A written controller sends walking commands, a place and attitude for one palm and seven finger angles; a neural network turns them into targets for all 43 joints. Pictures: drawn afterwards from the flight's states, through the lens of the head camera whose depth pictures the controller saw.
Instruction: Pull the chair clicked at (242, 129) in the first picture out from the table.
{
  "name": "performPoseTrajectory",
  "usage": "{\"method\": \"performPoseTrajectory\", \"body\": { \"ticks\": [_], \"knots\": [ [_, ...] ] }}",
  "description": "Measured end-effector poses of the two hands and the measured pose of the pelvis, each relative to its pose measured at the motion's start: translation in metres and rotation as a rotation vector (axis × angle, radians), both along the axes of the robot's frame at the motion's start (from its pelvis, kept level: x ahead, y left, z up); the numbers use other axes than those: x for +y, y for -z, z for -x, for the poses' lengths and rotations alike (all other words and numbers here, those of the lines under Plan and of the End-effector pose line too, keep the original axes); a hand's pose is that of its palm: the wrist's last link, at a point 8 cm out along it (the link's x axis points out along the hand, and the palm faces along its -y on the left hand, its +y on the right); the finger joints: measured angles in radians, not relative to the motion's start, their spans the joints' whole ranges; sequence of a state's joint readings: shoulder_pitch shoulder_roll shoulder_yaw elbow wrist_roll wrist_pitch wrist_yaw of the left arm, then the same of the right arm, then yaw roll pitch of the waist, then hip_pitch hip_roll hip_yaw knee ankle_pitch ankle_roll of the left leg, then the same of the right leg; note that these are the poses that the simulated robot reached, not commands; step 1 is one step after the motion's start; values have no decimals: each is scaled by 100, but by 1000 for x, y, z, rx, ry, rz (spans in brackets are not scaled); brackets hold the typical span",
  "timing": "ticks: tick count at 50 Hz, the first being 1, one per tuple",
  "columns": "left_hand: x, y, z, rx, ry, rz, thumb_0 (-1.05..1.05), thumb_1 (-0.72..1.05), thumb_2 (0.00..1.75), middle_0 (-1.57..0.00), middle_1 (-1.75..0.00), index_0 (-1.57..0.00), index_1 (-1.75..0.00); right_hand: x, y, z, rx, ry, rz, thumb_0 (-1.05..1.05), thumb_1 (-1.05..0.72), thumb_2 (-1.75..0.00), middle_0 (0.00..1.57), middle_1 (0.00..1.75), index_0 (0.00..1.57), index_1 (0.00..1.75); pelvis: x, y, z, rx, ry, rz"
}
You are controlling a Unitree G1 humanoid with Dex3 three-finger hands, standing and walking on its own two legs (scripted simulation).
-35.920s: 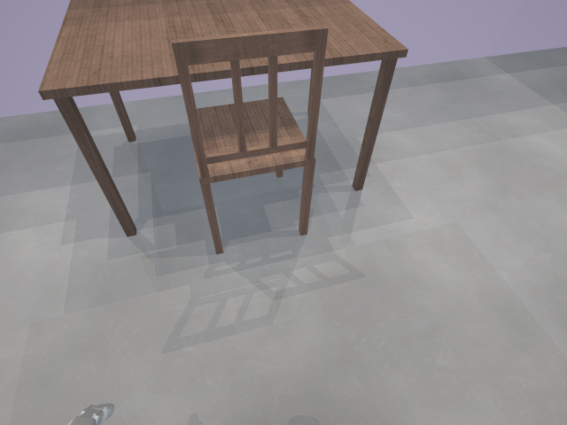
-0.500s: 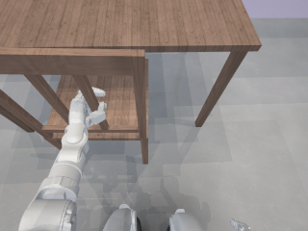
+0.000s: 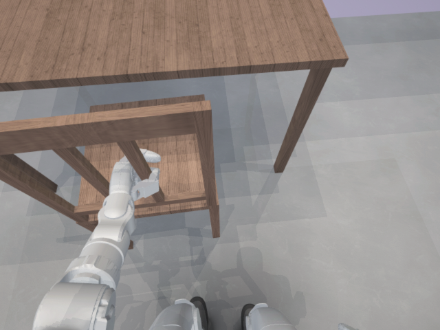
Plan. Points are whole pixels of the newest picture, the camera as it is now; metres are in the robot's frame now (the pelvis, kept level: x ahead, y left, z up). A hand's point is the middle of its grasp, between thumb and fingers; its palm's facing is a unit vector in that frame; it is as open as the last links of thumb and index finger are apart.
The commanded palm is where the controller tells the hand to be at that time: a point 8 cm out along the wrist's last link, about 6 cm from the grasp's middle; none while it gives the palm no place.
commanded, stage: step backward, pulling the chair out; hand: left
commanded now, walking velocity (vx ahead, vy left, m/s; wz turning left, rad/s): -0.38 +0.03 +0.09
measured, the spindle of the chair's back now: (97, 180) +0.41 +0.26 -0.08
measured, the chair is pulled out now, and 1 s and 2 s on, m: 0.10 0.24 0.37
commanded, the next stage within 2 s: none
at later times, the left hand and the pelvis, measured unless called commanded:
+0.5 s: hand (162, 233) +0.29 +0.11 -0.05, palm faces -0.06 -0.98 -0.16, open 5.3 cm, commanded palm +0.30 +0.16 -0.05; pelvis -0.07 +0.00 +0.00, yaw +2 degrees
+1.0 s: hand (156, 251) +0.25 +0.12 -0.05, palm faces +0.04 -0.98 -0.18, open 5.5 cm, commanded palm +0.26 +0.17 -0.06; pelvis -0.11 -0.01 +0.00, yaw +3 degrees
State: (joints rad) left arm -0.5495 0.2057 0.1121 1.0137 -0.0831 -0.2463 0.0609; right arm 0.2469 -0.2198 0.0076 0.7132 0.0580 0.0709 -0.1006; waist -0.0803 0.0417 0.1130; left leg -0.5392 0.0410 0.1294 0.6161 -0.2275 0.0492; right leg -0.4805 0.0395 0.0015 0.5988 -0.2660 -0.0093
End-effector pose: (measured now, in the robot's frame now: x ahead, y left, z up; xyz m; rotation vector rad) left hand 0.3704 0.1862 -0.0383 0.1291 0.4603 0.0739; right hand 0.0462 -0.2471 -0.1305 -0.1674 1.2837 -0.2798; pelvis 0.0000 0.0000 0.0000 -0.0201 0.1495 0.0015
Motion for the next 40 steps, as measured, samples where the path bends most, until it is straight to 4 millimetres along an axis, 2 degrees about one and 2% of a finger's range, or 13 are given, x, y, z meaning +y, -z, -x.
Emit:
{"method": "performPoseTrajectory", "body": {
  "ticks": [8,12,16,21,25,33,36,40],
  "knots": [
    [-19,-1,35,21,24,-14,4,70,75,-32,-111,-49,-145,-20,-5,16,-71,-6,35,1,-90,-90,20,30,20,30,-12,0,29,-38,-20,-1],
    [-26,-2,54,25,36,-15,3,69,75,-32,-112,-49,-145,-33,-9,22,-114,-15,73,1,-90,-90,20,30,20,30,-11,1,43,-66,-32,1],
    [-29,-2,73,29,49,-13,3,69,75,-31,-112,-49,-145,-38,-15,29,-144,-25,99,1,-90,-90,20,30,20,30,-7,-1,54,-90,-38,-6],
    [-28,-2,90,24,85,-17,3,68,76,-30,-114,-49,-145,-32,-17,35,-173,-46,122,1,-90,-90,20,30,20,30,1,1,61,-109,-37,1],
    [-24,-2,101,19,99,-23,3,68,77,-30,-116,-49,-145,-17,-14,35,-198,-59,99,1,-90,-90,20,30,20,30,4,4,68,-128,-27,-7],
    [-17,-3,119,27,46,-38,4,65,80,-32,-116,-49,-145,13,3,32,-249,-117,-6,1,-90,-90,20,30,20,30,-4,8,87,-165,1,1],
    [-16,-3,126,27,19,-44,4,64,82,-34,-115,-49,-145,13,8,36,-254,-127,-34,1,-90,-90,20,30,20,30,-13,9,93,-176,-1,9],
    [-17,-2,133,15,-6,-58,4,63,82,-36,-116,-49,-145,-1,11,45,-233,-125,-36,1,-90,-90,21,30,21,30,-24,11,98,-176,-9,-19]
  ]
}}
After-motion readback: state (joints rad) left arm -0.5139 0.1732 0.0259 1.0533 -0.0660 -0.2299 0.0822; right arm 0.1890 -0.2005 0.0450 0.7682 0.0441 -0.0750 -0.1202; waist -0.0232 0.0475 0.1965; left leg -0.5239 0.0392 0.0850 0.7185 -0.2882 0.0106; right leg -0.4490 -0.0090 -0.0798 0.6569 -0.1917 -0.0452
